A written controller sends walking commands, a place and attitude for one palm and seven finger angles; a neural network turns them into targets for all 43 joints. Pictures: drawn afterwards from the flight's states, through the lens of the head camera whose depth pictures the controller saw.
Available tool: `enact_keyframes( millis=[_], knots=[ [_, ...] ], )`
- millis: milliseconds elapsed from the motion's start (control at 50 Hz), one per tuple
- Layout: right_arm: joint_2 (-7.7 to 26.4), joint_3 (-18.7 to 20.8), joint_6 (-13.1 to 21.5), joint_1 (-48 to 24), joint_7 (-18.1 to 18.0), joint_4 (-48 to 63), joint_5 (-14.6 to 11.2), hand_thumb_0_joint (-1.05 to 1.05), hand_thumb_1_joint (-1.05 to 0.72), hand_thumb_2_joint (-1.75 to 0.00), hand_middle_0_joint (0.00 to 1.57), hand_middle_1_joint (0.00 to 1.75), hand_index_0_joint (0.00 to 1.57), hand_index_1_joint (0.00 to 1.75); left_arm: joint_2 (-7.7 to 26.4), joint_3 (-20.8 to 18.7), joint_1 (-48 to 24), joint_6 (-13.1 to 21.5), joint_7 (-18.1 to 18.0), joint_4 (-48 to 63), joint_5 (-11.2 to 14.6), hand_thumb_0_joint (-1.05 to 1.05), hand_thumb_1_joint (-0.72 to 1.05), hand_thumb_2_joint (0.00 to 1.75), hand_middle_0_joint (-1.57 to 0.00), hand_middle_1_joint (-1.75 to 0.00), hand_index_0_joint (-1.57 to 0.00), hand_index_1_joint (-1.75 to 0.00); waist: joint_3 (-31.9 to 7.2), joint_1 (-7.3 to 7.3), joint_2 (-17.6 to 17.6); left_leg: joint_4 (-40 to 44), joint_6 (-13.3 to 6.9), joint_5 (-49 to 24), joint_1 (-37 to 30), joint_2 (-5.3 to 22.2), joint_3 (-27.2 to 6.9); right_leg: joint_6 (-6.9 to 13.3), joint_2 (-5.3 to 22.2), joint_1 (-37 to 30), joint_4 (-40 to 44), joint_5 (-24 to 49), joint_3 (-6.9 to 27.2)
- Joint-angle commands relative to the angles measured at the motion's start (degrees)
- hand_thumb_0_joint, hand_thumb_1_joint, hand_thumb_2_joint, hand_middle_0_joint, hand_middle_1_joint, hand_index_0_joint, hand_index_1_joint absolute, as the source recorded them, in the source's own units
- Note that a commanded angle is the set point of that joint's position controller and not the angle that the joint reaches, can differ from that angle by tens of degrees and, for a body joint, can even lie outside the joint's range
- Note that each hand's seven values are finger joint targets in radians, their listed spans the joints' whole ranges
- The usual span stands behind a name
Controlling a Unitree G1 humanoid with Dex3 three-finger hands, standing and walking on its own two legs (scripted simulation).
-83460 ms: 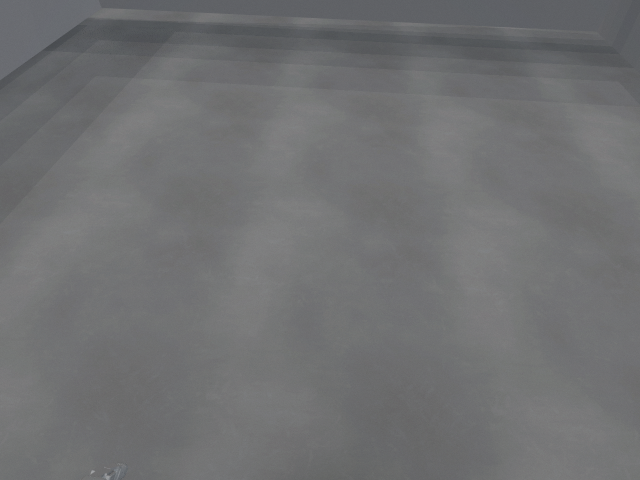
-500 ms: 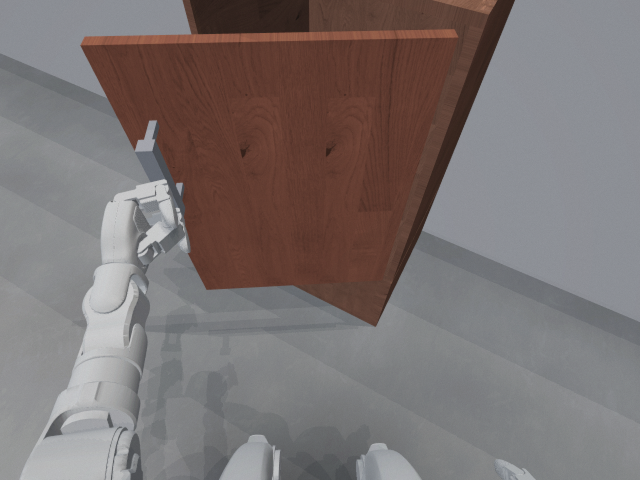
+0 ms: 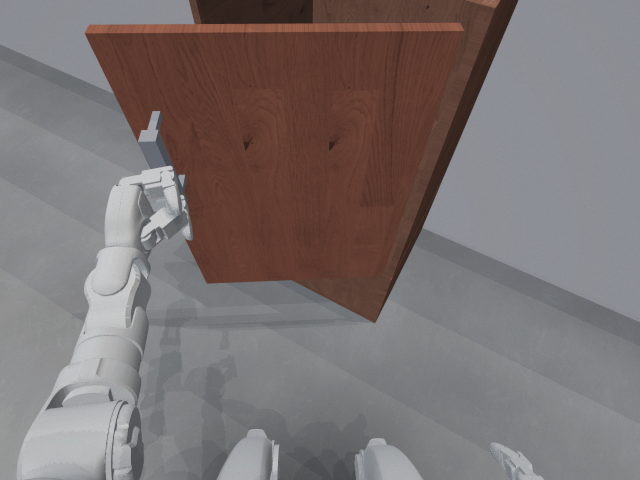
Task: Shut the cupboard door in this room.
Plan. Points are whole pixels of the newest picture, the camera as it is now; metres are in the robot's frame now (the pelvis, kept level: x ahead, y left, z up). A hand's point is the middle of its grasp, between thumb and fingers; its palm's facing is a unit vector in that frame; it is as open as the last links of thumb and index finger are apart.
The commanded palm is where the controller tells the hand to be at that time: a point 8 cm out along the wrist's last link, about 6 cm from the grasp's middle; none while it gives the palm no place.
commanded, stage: push the door shut along its arc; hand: left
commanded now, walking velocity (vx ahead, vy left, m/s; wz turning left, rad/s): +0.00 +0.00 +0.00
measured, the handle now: (168, 163) +0.52 +0.22 +0.06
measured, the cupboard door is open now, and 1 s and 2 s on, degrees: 32 17 10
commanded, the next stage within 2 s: pull the fist back off the door in 1.54 s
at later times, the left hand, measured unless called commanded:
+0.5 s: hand (192, 174) +0.49 +0.18 +0.07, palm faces -0.11 -0.99 -0.02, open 3.1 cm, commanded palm +0.49 +0.22 +0.07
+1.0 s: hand (213, 145) +0.55 +0.15 +0.07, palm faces -0.26 -0.97 -0.03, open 3.1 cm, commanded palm +0.56 +0.18 +0.07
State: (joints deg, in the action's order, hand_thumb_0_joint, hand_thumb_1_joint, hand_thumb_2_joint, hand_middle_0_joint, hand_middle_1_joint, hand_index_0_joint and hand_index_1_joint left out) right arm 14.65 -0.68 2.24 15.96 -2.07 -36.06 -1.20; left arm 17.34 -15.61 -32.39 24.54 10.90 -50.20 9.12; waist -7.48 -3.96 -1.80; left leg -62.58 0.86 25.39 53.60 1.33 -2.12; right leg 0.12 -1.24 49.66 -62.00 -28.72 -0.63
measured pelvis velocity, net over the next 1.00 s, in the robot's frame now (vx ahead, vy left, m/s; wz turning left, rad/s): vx -0.01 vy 0.01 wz -0.03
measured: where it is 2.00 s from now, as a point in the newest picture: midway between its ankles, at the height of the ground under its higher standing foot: outside the picture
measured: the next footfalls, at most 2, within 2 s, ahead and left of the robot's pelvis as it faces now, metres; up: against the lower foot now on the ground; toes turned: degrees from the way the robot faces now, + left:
none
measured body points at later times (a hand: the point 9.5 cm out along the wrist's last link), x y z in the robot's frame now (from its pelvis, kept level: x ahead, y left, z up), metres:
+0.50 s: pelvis -0.01 +0.00 -0.02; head +0.11 +0.01 +0.41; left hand +0.49 +0.23 +0.07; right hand +0.01 -0.27 -0.13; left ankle +0.05 +0.13 -0.66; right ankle +0.01 -0.12 -0.66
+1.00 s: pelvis -0.01 +0.01 -0.03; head +0.15 +0.04 +0.39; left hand +0.55 +0.21 +0.08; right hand -0.02 -0.25 -0.14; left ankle +0.05 +0.13 -0.66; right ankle +0.01 -0.12 -0.66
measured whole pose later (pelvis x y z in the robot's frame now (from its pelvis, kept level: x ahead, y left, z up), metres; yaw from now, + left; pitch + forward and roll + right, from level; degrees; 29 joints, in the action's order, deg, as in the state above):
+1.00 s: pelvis -0.01 +0.01 -0.03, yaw -2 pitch +26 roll -5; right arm 15.5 -2.6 2.7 21.5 -0.7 -38.2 -0.4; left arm 34.4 -17.2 -65.8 16.6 24.1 -71.9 4.6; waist -7.0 -12.4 -3.0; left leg -71.7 0.0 27.2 71.2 2.4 -3.9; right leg -0.7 -2.6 65.4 -67.9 -29.1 -2.1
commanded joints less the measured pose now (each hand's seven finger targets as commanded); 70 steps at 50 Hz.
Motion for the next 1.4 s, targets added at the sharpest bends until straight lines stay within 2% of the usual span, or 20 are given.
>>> enact_keyframes(
  millis=[0, 40, 80, 160, 320, 400, 440, 540, 600, 640, 700, 740, 800, 840, 920, 960, 1020, 1240, 1280, 1380],
  knots=[
    [8.6, 3.43, 1.92, 4.66, -0.64, 4.29, 0.18, 0.0, -0.9, -0.9, 0.2, 0.3, 0.2, 0.3, 12.73, -1.8, -27.17, 4.59, 2.24, 8.58, 0.86, 0.0, 0.9, 0.9, -1.3, -1.5, -1.3, -1.5, -21.62, -1.66, -1.95, 6.55, -2.08, -10.33, -16.2, -0.89, 0.24, 1.14, -0.29, -5.33, 8.62, 15.07, 0.26],
    [8.81, 3.37, 1.74, 5.39, -0.42, 4.08, 0.13, 0.0, -0.9, -0.9, 0.2, 0.3, 0.2, 0.3, 13.4, -2.17, -27.93, 3.77, 3.26, 5.96, 0.91, 0.0, 0.9, 0.9, -1.3, -1.5, -1.3, -1.5, -22.21, -1.91, -2.19, 5.84, -2.17, -11.23, -15.57, -0.89, 0.27, 1.13, -0.34, -4.97, 8.08, 15.97, 0.22],
    [9.22, 3.24, 1.17, 5.93, -0.39, 4.27, -0.01, 0.0, -0.9, -0.9, 0.2, 0.3, 0.2, 0.3, 15.57, -3.72, -28.57, 2.49, 4.17, 2.36, 1.04, 0.0, 0.9, 0.9, -1.3, -1.5, -1.3, -1.5, -19.94, -2.26, 0.69, 5.72, -2.45, -9.76, -12.22, -0.81, 0.28, 0.93, -0.42, -5.19, 8.37, 15.01, 0.49],
    [9.48, 3.28, 0.92, 6.9, -0.33, 4.35, 0.06, 0.0, -0.9, -0.9, 0.2, 0.3, 0.2, 0.3, 17.45, -4.45, -33.61, 2.51, 5.5, 1.68, 0.85, 0.0, 0.9, 0.9, -1.3, -1.5, -1.3, -1.5, -22.71, -2.86, -0.61, 4.44, -2.66, -9.66, -11.58, -0.76, 0.15, 0.94, -0.5, -4.39, 7.45, 14.46, 0.86],
    [10.43, 3.39, 0.94, 10.09, -0.23, 2.62, 0.16, 0.0, -0.9, -0.9, 0.2, 0.3, 0.2, 0.3, 19.07, -3.0, -43.06, 1.06, 8.41, -3.29, -0.1, 0.0, 0.9, 0.9, -1.3, -1.5, -1.3, -1.5, -23.62, -6.05, -3.01, 2.56, -3.08, -8.98, -11.67, -0.35, -1.08, 1.14, -1.0, 1.63, 6.39, 11.67, 0.37],
    [10.74, 3.44, 0.9, 11.17, -0.05, 1.99, 0.2, 0.0, -0.9, -0.9, 0.2, 0.3, 0.2, 0.3, 19.49, -2.23, -45.71, 0.07, 9.81, -3.5, -0.4, 0.0, 0.9, 0.9, -1.3, -1.5, -1.3, -1.5, -26.32, -6.45, -5.89, 2.09, -2.77, -10.56, -14.08, 0.07, -1.7, 1.31, -1.07, 3.68, 5.95, 11.57, -0.04],
    [11.29, 3.39, 0.83, 12.01, -0.16, 1.55, 0.21, 0.0, -0.9, -0.9, 0.2, 0.3, 0.2, 0.3, 22.59, -4.42, -46.95, -0.36, 10.03, -4.98, -0.44, 0.0, 0.9, 0.9, -1.3, -1.5, -1.3, -1.5, -26.31, -7.02, -3.79, 1.5, -2.98, -10.78, -13.04, 0.37, -1.99, 1.23, -1.28, 4.17, 5.71, 11.59, -0.1],
    [11.26, 3.23, 0.96, 13.1, 0.12, 1.15, 0.44, 0.0, -0.9, -0.9, 0.2, 0.3, 0.2, 0.3, 23.78, -4.06, -51.64, -0.34, 10.26, -3.97, -1.4, 0.0, 0.9, 0.9, -1.3, -1.5, -1.3, -1.5, -28.73, -7.54, -8.22, 0.97, -2.72, -12.84, -15.64, 0.5, -2.48, 1.46, -1.4, 6.21, 5.07, 11.86, -0.48],
    [11.57, 2.98, 0.81, 13.61, 0.24, 1.09, 0.4, 0.0, -0.9, -0.9, 0.2, 0.3, 0.2, 0.3, 26.0, -5.54, -51.18, -1.23, 10.7, -6.92, -1.63, 0.0, 0.9, 0.9, -1.3, -1.5, -1.3, -1.5, -26.48, -8.14, -5.79, 0.57, -3.04, -11.42, -12.61, 0.62, -2.05, 1.34, -1.67, 5.51, 5.76, 11.19, -0.18],
    [11.52, 2.84, 1.03, 13.69, 0.29, 1.1, 0.42, 0.0, -0.9, -0.9, 0.2, 0.3, 0.2, 0.3, 27.22, -5.73, -53.75, -1.0, 11.33, -6.13, -1.86, 0.0, 0.9, 0.9, -1.3, -1.5, -1.3, -1.5, -28.18, -8.28, -7.56, -0.07, -3.05, -11.78, -12.55, 0.54, -1.87, 1.33, -1.69, 5.39, 5.28, 11.65, 0.02],
    [11.64, 2.61, 1.11, 14.21, 0.33, 0.78, 0.36, 0.0, -0.9, -0.9, 0.2, 0.3, 0.2, 0.3, 27.19, -4.49, -56.17, -1.56, 12.16, -7.67, -2.46, 0.0, 0.9, 0.9, -1.3, -1.5, -1.3, -1.5, -26.49, -9.57, -7.96, -0.46, -3.1, -11.0, -12.18, 0.82, -2.28, 1.41, -1.89, 7.68, 5.22, 10.48, -0.26],
    [11.92, 2.49, 1.25, 14.6, 0.35, 0.89, 0.47, 0.0, -0.9, -0.9, 0.2, 0.3, 0.2, 0.3, 28.59, -5.52, -56.3, -1.7, 12.69, -8.4, -2.46, 0.0, 0.9, 0.9, -1.3, -1.5, -1.3, -1.5, -28.04, -9.19, -8.91, -0.81, -2.95, -12.73, -13.25, 0.85, -2.68, 1.68, -2.01, 8.18, 4.54, 11.16, -0.58],
    [11.9, 2.42, 1.5, 15.01, 0.3, 0.28, 0.52, 0.0, -0.9, -0.9, 0.2, 0.3, 0.2, 0.3, 26.0, -2.19, -61.54, -2.46, 13.45, -8.27, -2.79, 0.0, 0.9, 0.9, -1.3, -1.5, -1.3, -1.5, -27.23, -11.44, -10.24, -1.44, -3.02, -12.2, -14.28, 1.13, -3.17, 1.53, -1.98, 11.73, 4.46, 10.24, -0.9],
    [12.29, 2.36, 1.61, 15.64, 0.25, 0.09, 0.66, 0.0, -0.9, -0.9, 0.2, 0.3, 0.2, 0.3, 27.65, -3.59, -61.82, -2.81, 13.6, -9.31, -2.82, 0.0, 0.9, 0.9, -1.3, -1.5, -1.3, -1.5, -28.59, -11.27, -10.24, -1.66, -2.87, -13.8, -15.62, 1.26, -3.71, 1.77, -2.09, 12.36, 3.97, 10.81, -1.32],
    [11.97, 2.47, 1.79, 16.76, 0.48, -0.19, 1.1, 0.0, -0.9, -0.9, 0.2, 0.3, 0.2, 0.3, 25.51, -1.78, -64.7, -3.71, 13.97, -7.67, -3.22, 0.0, 0.9, 0.9, -1.3, -1.5, -1.3, -1.5, -31.75, -11.73, -13.4, -2.43, -2.7, -17.88, -19.35, 1.24, -4.37, 2.04, -2.18, 14.3, 3.07, 12.49, -1.94],
    [12.07, 2.36, 1.6, 16.87, 0.61, -0.29, 1.07, 0.0, -0.9, -0.9, 0.2, 0.3, 0.2, 0.3, 25.82, -2.14, -64.4, -4.72, 13.82, -9.64, -3.53, 0.0, 0.9, 0.9, -1.3, -1.5, -1.3, -1.5, -31.42, -11.82, -12.47, -2.58, -2.6, -17.85, -18.85, 1.26, -4.53, 2.0, -2.29, 14.44, 3.16, 12.41, -2.12],
    [12.25, 1.61, 1.47, 17.43, 0.47, -0.23, 1.21, 0.0, -0.9, -0.9, 0.2, 0.3, 0.2, 0.3, 29.71, -4.61, -66.55, -6.06, 12.76, -12.96, -4.52, 0.0, 0.9, 0.9, -1.3, -1.5, -1.3, -1.5, -28.01, -12.72, -10.79, -3.19, -3.1, -15.73, -13.97, 1.16, -3.99, 1.87, -2.44, 14.6, 2.96, 11.44, -2.11],
    [12.49, 1.26, 0.84, 19.08, 0.48, 1.11, 1.81, 0.0, -0.9, -0.9, 0.2, 0.3, 0.2, 0.3, 37.82, -7.45, -68.78, -7.57, 14.87, -13.41, -7.71, 0.0, 0.9, 0.9, -1.3, -1.5, -1.3, -1.5, -34.42, -13.0, -12.34, -6.74, -3.52, -20.4, -9.96, 1.18, -2.79, 1.5, -2.89, 10.66, 0.15, 17.56, -1.61],
    [12.35, 1.48, 0.74, 19.72, 0.3, 0.77, 1.79, 0.0, -0.9, -0.9, 0.2, 0.3, 0.2, 0.3, 37.78, -7.32, -69.58, -8.55, 15.76, -13.57, -7.69, 0.0, 0.9, 0.9, -1.3, -1.5, -1.3, -1.5, -34.37, -13.53, -11.01, -7.06, -3.66, -20.4, -9.08, 1.21, -2.68, 1.28, -3.06, 9.91, 0.29, 18.5, -1.61],
    [12.46, 1.81, 1.22, 20.72, 0.07, -0.91, 1.87, 0.0, -0.9, -0.9, 0.2, 0.3, 0.2, 0.3, 33.46, -3.59, -74.28, -9.91, 16.75, -12.03, -7.18, 0.0, 0.9, 0.9, -1.3, -1.5, -1.3, -1.5, -34.29, -15.26, -13.98, -7.22, -3.52, -21.51, -13.9, 1.55, -3.67, 1.56, -3.21, 15.2, 0.83, 16.84, -2.34]
  ],
)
